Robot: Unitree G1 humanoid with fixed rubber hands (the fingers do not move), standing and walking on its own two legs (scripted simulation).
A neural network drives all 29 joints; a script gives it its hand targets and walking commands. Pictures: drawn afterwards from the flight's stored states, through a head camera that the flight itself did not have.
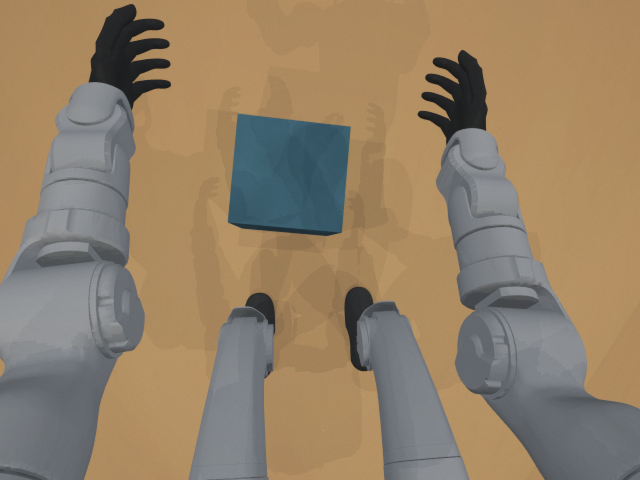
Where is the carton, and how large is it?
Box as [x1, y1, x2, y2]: [228, 114, 350, 235]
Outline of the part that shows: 238,114 228,222 242,228 321,235 328,235 341,232 350,127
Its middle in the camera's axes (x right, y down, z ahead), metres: -0.07 -0.12 +0.84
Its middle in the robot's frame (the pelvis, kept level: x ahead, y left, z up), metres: +0.48 +0.03 -0.51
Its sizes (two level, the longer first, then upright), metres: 0.210 0.200 0.250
